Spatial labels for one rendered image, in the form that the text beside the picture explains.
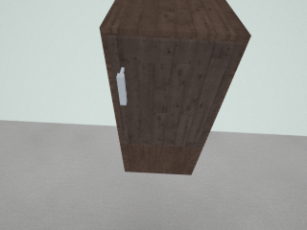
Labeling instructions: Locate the handle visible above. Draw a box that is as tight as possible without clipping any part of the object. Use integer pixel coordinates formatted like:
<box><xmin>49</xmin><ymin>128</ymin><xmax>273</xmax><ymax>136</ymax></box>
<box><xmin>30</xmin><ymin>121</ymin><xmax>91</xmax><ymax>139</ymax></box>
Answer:
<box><xmin>116</xmin><ymin>67</ymin><xmax>128</xmax><ymax>105</ymax></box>

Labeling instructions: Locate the cupboard door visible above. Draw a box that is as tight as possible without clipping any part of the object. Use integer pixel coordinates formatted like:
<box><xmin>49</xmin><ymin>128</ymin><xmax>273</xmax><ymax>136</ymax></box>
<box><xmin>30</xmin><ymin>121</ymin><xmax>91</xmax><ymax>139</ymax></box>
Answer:
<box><xmin>106</xmin><ymin>34</ymin><xmax>244</xmax><ymax>148</ymax></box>

